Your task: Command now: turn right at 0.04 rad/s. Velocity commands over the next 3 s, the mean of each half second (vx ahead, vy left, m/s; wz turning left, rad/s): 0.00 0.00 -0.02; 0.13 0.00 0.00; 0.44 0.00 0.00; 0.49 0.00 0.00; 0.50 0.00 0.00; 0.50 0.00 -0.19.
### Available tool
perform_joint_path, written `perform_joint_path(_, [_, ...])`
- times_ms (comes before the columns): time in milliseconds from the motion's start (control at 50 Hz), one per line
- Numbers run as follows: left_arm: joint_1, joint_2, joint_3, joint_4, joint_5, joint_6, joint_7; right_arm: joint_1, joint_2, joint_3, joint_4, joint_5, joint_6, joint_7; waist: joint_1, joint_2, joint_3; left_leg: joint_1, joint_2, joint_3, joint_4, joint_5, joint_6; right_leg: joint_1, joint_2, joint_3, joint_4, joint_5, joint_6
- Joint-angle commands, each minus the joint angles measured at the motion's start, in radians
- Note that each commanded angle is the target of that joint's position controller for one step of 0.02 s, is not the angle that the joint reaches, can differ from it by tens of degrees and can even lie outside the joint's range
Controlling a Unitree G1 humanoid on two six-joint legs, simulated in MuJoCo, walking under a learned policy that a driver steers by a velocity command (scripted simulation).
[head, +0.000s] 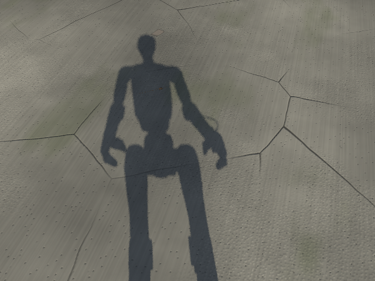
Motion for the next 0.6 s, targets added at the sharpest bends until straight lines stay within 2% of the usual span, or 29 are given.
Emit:
perform_joint_path(20, [-0.034, 0.098, 0.029, -0.049, -0.003, -0.014, 0.006, -0.012, -0.119, -0.023, -0.049, 0.001, -0.014, -0.009, -0.005, 0.025, -0.040, -0.019, 0.045, -0.048, -0.086, 0.143, 0.024, 0.027, -0.072, 0.081, -0.077, 0.144, -0.021])
perform_joint_path(120, [-0.017, 0.101, 0.033, -0.003, -0.006, -0.014, 0.013, -0.004, -0.115, -0.018, -0.025, 0.003, -0.014, -0.013, -0.004, 0.003, -0.036, -0.017, 0.037, -0.043, -0.087, 0.151, 0.027, 0.041, -0.072, 0.078, -0.076, 0.176, -0.012])
perform_joint_path(300, [-0.007, 0.106, 0.036, 0.088, -0.011, -0.014, 0.024, 0.009, -0.105, -0.013, 0.036, 0.005, -0.012, -0.015, -0.002, 0.007, -0.026, -0.010, 0.022, -0.032, -0.101, 0.160, 0.027, 0.061, -0.074, 0.073, -0.083, 0.206, -0.007])
perform_joint_path(600, [-0.010, 0.099, 0.029, 0.227, -0.014, -0.013, 0.029, 0.041, -0.100, -0.005, 0.136, 0.007, -0.009, -0.025, 0.000, 0.007, -0.007, -0.006, 0.006, -0.020, -0.121, 0.148, 0.029, 0.062, -0.067, 0.055, -0.103, 0.194, -0.001])
Next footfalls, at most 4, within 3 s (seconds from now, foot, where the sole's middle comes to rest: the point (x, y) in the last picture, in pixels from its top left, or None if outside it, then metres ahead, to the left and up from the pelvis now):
1.40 left None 0.43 0.14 -0.77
1.96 right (219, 226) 0.72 -0.10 -0.77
2.48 left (159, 165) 1.03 0.15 -0.77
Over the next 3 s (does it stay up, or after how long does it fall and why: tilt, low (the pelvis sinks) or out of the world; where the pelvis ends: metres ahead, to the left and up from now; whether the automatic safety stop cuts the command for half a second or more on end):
stays up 1.13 0.04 -0.01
